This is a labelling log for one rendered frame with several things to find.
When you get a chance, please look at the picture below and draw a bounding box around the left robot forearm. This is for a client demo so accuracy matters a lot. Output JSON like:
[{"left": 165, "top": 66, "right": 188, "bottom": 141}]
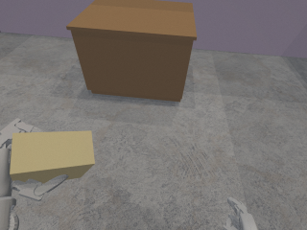
[{"left": 0, "top": 196, "right": 19, "bottom": 230}]

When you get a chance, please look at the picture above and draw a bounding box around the sponge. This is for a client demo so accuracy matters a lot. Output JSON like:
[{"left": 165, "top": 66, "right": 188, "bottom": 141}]
[{"left": 10, "top": 130, "right": 95, "bottom": 184}]

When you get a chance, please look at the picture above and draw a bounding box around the robot right hand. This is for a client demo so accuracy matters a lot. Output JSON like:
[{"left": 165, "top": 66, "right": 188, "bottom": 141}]
[{"left": 223, "top": 196, "right": 259, "bottom": 230}]

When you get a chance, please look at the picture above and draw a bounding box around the table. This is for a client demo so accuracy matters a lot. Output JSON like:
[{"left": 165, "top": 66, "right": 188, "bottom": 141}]
[{"left": 66, "top": 0, "right": 197, "bottom": 103}]

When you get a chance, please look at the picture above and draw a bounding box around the robot left hand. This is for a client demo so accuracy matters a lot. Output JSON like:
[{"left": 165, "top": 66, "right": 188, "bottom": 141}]
[{"left": 0, "top": 118, "right": 68, "bottom": 201}]

